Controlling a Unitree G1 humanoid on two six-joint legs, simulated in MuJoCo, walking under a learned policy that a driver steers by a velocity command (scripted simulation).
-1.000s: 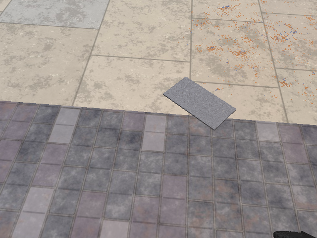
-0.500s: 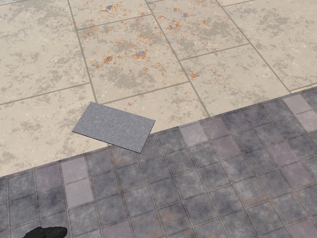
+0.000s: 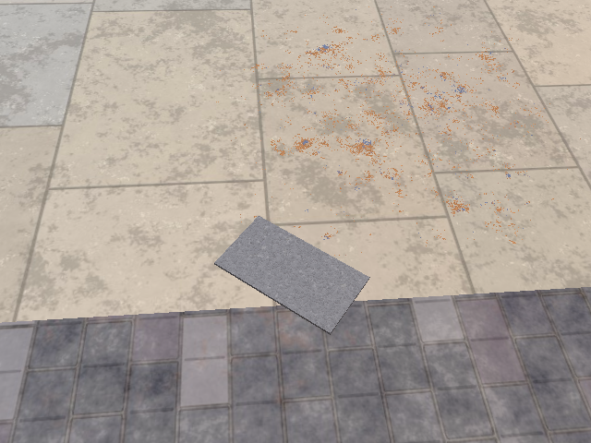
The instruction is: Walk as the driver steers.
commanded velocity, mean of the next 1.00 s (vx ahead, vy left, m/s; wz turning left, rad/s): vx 0.01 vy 0.00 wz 0.45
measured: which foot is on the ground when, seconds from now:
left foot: down 0.00-0.50, up 0.52-0.86, down 0.88-1.00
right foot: down 0.00-0.02, up 0.04-0.48, down 0.50-0.90, up 0.92-1.00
